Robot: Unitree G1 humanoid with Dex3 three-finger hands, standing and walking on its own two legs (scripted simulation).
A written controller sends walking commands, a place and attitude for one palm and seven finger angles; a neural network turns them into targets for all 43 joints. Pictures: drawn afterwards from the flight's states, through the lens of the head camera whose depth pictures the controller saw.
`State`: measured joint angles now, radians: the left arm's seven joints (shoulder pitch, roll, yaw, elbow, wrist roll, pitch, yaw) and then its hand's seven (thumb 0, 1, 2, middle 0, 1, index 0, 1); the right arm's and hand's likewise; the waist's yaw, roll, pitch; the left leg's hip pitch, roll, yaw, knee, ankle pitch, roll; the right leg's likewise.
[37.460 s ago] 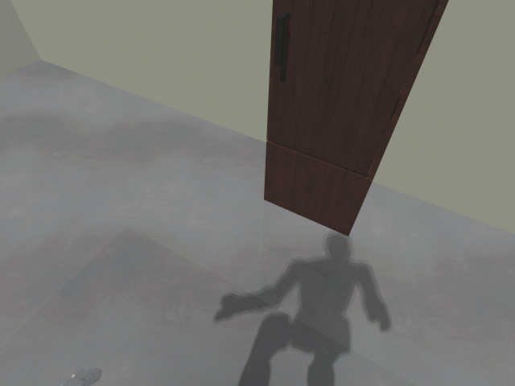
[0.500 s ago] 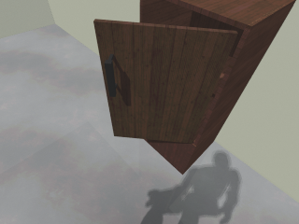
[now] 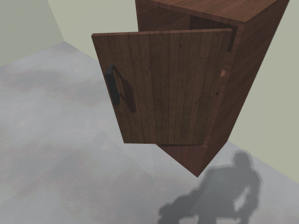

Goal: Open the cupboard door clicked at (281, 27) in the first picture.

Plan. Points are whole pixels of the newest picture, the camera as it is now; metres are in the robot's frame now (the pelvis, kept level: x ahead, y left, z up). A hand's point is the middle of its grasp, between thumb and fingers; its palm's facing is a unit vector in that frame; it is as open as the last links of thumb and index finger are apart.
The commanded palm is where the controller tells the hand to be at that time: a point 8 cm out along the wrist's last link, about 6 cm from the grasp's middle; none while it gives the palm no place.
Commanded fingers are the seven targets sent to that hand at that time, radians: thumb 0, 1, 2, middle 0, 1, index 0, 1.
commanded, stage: look again from close up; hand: left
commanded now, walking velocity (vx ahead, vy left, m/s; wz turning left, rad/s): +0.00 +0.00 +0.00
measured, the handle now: (114, 85) +0.55 +0.16 +0.08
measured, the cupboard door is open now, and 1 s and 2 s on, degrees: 41 41 41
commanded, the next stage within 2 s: raise the hand with hooked fingers in 0.48 s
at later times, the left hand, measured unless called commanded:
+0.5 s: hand out of the picture +0.07 +0.16 -0.16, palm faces +0.02 -0.97 -0.25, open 7.4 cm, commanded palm none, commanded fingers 0.00 0.90 0.90 -0.20 -0.30 -0.20 -0.30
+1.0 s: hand (90, 208) +0.17 +0.18 -0.04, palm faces +0.05 -1.00 +0.02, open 8.6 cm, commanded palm +0.16 +0.24 -0.03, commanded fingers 0.00 0.39 0.68 -0.24 -0.63 -0.24 -0.63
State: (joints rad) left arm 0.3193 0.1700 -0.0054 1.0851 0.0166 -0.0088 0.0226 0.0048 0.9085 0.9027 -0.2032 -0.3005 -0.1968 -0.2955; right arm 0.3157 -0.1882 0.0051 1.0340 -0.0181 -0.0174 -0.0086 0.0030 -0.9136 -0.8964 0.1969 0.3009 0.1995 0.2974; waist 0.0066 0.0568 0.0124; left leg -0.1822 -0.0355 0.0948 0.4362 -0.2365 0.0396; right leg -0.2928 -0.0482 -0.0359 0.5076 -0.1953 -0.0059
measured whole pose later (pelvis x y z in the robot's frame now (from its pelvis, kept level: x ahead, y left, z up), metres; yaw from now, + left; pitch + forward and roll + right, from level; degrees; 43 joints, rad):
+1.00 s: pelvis +0.00 -0.03 -0.07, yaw +2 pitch +10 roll +1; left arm 0.38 0.21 0.22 0.23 -0.35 -0.53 -0.46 0.01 0.61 0.78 -0.23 -0.49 -0.22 -0.49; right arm 0.13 -0.31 -0.07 0.51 0.05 -0.30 -0.04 0.01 -0.91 -0.90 0.20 0.30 0.20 0.30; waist 0.04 -0.03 -0.10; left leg -0.71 0.02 0.02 1.05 -0.51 -0.01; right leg -0.78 -0.03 -0.10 1.05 -0.45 -0.06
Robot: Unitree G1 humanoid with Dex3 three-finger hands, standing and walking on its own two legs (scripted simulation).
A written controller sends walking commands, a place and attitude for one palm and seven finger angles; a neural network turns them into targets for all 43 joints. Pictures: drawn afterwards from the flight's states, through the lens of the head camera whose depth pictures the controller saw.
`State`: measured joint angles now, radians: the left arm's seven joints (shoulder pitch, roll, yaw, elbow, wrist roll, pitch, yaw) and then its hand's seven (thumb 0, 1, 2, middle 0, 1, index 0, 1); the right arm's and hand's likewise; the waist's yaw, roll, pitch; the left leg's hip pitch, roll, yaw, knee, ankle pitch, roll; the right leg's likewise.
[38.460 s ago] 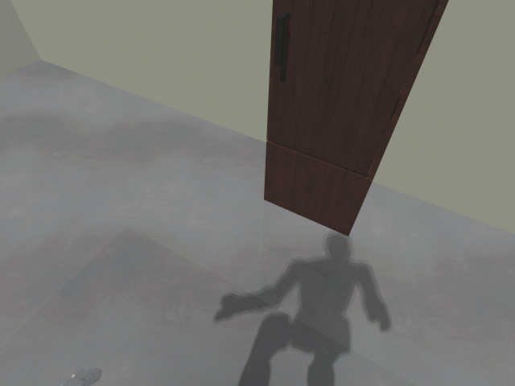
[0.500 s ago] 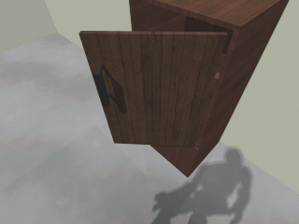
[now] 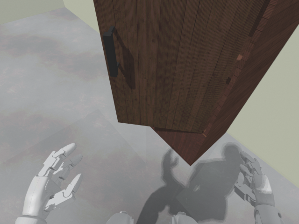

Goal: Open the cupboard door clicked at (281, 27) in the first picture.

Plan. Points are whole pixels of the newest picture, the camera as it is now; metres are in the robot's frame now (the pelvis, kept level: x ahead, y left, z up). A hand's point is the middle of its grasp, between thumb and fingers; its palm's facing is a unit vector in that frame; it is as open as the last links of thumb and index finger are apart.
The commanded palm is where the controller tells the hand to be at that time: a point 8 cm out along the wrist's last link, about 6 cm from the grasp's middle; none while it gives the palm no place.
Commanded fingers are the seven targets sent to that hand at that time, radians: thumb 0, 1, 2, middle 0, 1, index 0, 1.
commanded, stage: raise the hand with hooked fingers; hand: left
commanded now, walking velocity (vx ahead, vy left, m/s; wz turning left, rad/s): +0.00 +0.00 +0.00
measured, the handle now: (113, 52) +0.56 +0.17 +0.15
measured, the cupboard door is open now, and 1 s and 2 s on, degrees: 41 41 41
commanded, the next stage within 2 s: move the hooked fingers beside the handle in 1.68 s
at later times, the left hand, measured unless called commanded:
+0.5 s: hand (48, 155) +0.24 +0.26 +0.09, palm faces +0.00 -1.00 -0.06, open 11.6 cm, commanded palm +0.22 +0.31 +0.10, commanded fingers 0.00 -0.20 0.43 -0.28 -1.00 -0.28 -1.00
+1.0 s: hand (27, 123) +0.28 +0.30 +0.15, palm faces +0.04 -1.00 -0.05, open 13.9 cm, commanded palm +0.26 +0.34 +0.15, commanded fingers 0.00 -0.50 0.30 -0.30 -1.20 -0.30 -1.20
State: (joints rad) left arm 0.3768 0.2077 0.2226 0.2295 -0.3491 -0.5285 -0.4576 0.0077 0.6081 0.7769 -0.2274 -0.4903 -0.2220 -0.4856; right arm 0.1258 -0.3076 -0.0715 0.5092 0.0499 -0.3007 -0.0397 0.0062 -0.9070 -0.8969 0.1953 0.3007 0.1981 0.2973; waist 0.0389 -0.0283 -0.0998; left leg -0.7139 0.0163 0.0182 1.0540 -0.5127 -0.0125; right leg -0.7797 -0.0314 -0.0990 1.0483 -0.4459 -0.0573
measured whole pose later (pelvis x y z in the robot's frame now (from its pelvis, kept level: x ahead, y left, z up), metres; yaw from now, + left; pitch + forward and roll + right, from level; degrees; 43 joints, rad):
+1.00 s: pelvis +0.02 +0.03 +0.05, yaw +0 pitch +3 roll -2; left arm 0.02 0.40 0.39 0.26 -0.34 -0.14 -0.46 -0.01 -0.47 0.32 -0.30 -1.18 -0.30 -1.18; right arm 0.25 -0.26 0.07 0.58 0.05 -0.26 -0.10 0.01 -0.90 -0.90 0.20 0.30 0.20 0.30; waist 0.03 0.03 -0.05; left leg -0.41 0.01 0.01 0.76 -0.41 0.03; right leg -0.44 -0.02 -0.11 0.70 -0.31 -0.02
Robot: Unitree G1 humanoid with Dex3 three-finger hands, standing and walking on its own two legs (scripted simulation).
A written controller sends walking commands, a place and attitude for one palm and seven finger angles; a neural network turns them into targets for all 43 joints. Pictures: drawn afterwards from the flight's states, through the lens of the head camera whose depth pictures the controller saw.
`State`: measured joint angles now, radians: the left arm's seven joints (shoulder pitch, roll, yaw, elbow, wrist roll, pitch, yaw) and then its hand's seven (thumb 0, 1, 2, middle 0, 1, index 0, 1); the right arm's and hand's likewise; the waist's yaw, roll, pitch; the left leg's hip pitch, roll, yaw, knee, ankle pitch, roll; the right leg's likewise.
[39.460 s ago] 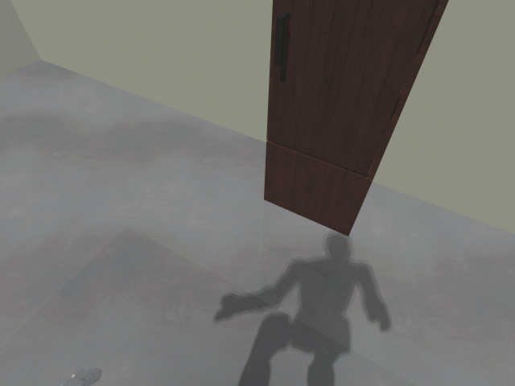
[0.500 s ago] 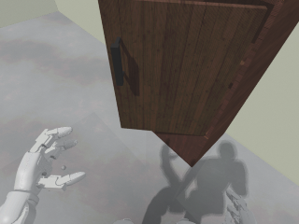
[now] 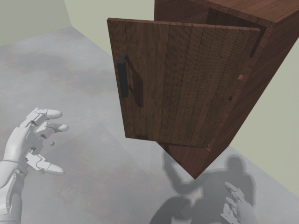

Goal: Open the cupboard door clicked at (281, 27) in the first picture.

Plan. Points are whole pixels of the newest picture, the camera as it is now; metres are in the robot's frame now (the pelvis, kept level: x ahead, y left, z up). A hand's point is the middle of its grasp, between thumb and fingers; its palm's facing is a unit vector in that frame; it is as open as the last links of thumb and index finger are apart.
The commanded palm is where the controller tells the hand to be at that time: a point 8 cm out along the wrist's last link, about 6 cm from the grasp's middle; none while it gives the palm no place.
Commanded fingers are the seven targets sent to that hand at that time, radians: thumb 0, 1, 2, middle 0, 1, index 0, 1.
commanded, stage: raise the hand with hooked fingers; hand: left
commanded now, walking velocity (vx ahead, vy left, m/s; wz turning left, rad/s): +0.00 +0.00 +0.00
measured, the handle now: (124, 76) +0.54 +0.14 +0.10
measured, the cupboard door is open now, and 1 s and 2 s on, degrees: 41 41 41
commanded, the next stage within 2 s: move the hooked fingers beside the handle in 0.68 s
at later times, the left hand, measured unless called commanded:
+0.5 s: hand (57, 129) +0.30 +0.26 +0.12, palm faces +0.03 -1.00 -0.04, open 14.0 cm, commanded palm +0.27 +0.30 +0.12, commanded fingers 0.00 -0.50 0.30 -0.30 -1.20 -0.30 -1.20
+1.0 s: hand (61, 123) +0.31 +0.26 +0.12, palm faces +0.01 -1.00 -0.01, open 14.0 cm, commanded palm +0.30 +0.30 +0.12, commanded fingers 0.00 -0.50 0.30 -0.30 -1.20 -0.30 -1.20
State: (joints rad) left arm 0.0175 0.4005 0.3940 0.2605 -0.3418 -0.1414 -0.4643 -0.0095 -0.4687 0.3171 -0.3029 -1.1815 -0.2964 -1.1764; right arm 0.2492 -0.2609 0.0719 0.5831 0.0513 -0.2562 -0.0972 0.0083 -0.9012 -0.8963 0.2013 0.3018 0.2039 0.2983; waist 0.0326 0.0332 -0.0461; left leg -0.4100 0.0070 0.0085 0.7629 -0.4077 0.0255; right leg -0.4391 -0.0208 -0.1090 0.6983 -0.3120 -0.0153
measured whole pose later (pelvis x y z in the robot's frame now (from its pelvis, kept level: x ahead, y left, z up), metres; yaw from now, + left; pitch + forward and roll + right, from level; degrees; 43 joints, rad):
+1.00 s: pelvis +0.00 -0.01 +0.01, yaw -1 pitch +3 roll -1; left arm -0.21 0.43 0.42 0.50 -0.32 -0.14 -0.50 -0.01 -0.50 0.30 -0.30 -1.20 -0.30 -1.20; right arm 0.26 -0.28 0.06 0.61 0.06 -0.24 -0.12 0.01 -0.90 -0.90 0.20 0.30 0.20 0.30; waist 0.02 0.03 -0.03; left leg -0.37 0.01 0.02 0.68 -0.37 0.01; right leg -0.41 -0.01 -0.10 0.64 -0.28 -0.03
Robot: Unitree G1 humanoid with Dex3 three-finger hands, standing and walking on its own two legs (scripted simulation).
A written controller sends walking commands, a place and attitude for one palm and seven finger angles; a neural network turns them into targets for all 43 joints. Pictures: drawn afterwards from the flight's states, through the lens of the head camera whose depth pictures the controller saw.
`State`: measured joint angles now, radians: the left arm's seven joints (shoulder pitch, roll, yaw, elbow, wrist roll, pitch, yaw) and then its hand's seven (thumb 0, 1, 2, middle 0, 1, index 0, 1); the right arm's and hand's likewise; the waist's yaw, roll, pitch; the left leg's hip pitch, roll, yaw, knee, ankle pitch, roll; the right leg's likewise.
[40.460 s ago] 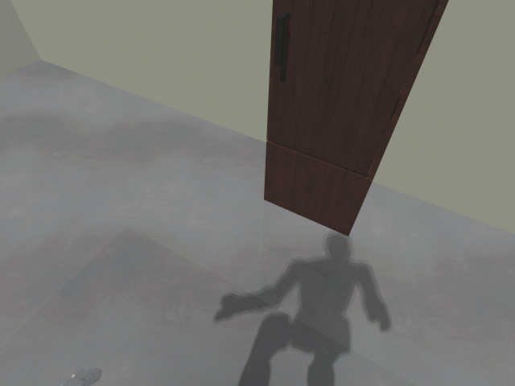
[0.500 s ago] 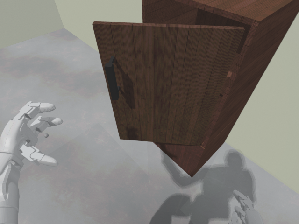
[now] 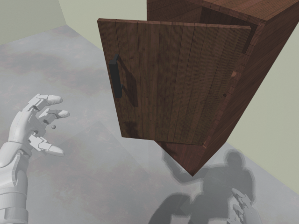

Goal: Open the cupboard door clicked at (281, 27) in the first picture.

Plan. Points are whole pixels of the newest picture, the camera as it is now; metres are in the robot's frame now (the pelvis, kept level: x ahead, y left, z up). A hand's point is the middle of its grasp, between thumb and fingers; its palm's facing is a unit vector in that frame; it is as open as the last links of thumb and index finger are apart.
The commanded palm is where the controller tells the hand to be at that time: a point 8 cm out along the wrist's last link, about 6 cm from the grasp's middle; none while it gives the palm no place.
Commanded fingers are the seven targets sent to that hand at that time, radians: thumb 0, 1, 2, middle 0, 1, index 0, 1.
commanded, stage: move the hooked fingers beside the handle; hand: left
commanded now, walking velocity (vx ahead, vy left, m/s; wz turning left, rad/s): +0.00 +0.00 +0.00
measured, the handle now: (117, 76) +0.54 +0.15 +0.09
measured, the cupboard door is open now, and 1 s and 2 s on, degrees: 41 41 41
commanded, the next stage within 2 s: none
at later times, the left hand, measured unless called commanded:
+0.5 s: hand (71, 106) +0.39 +0.25 +0.10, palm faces -0.01 -1.00 -0.01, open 14.0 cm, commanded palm +0.37 +0.30 +0.11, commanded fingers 0.00 -0.50 0.30 -0.30 -1.20 -0.30 -1.20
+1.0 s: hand (84, 90) +0.45 +0.24 +0.10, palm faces -0.03 -1.00 +0.01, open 14.0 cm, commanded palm +0.44 +0.28 +0.10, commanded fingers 0.00 -0.50 0.30 -0.30 -1.20 -0.30 -1.20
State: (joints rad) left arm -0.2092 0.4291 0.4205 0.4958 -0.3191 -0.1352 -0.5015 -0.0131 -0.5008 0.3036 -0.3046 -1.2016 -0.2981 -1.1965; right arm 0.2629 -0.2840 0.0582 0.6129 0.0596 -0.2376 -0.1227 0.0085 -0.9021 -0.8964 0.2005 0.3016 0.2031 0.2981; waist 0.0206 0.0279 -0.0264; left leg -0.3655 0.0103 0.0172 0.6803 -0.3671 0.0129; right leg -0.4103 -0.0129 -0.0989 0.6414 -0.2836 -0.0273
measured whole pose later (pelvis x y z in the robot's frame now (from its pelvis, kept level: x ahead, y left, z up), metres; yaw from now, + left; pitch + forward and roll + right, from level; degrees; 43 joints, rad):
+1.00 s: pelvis +0.01 +0.01 -0.01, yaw -2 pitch +11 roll -1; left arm -0.73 0.53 0.41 1.05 -0.19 -0.27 -0.43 -0.01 -0.50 0.30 -0.30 -1.20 -0.30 -1.20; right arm 0.37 -0.29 0.04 0.64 0.04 -0.06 -0.07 0.00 -0.90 -0.90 0.20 0.30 0.20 0.30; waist -0.08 0.00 -0.05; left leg -0.55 0.02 0.04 0.75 -0.39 0.03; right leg -0.59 -0.01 -0.08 0.69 -0.29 -0.02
